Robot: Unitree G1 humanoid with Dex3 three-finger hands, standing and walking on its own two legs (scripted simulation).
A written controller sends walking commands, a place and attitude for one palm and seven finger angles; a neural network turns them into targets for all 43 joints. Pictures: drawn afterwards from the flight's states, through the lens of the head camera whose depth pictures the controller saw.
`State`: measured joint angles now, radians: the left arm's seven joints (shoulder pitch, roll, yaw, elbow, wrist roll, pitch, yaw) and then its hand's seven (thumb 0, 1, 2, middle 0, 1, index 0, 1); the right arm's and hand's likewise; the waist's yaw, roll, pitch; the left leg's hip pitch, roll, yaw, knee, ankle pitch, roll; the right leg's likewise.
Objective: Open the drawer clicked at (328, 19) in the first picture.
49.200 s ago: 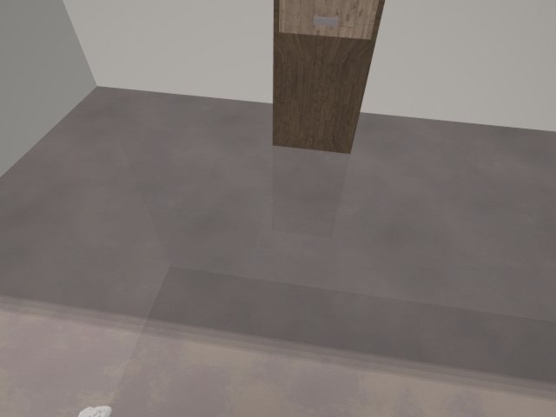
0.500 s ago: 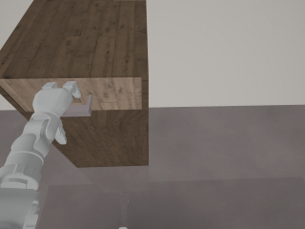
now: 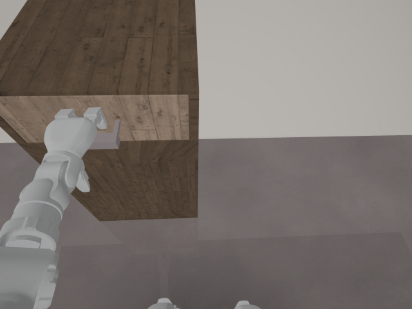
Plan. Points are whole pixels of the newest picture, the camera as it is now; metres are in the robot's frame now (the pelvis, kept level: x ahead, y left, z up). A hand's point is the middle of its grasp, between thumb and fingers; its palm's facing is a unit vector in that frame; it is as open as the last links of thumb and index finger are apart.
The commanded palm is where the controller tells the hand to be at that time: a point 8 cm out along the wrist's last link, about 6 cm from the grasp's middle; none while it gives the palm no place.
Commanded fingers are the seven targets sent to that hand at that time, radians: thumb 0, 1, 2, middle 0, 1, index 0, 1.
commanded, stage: lower the fingers behind the handle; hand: left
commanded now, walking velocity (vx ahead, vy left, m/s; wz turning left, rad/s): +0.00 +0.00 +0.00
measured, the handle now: (97, 132) +0.49 +0.25 +0.00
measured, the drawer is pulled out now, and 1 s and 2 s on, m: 0.00 0.00 0.00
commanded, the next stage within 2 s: lift the fingers back up to retry in 0.84 s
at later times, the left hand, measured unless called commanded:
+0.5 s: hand (85, 148) +0.44 +0.26 +0.01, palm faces -0.05 +0.01 -1.00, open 13.8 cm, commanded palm +0.43 +0.25 +0.03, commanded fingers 0.00 -0.50 0.30 -0.30 -1.20 -0.30 -1.20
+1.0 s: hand (85, 147) +0.44 +0.26 +0.01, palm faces -0.06 +0.01 -1.00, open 13.8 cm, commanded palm +0.43 +0.25 +0.04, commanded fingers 0.00 -0.50 0.30 -0.30 -1.20 -0.30 -1.20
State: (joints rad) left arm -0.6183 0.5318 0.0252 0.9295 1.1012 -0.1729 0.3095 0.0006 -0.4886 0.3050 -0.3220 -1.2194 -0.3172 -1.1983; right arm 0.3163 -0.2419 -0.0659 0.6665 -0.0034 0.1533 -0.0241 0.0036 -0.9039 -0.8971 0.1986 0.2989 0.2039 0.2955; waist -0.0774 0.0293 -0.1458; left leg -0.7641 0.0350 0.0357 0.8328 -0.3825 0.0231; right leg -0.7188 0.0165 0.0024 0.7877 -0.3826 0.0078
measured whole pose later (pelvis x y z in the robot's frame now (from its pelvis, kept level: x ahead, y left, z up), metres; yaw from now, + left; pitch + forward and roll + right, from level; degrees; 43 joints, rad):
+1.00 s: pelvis -0.04 +0.00 -0.03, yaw +0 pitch +21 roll -2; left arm -0.81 0.57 -0.05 1.01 1.09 -0.10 0.27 0.00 -0.49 0.30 -0.32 -1.42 -0.32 -1.20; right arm 0.36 -0.25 -0.03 0.65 0.01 0.12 -0.05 0.00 -0.90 -0.90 0.20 0.30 0.20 0.30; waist -0.10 0.03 -0.16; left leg -0.96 0.03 0.03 0.98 -0.39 0.03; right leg -0.91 0.01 0.00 0.94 -0.39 0.02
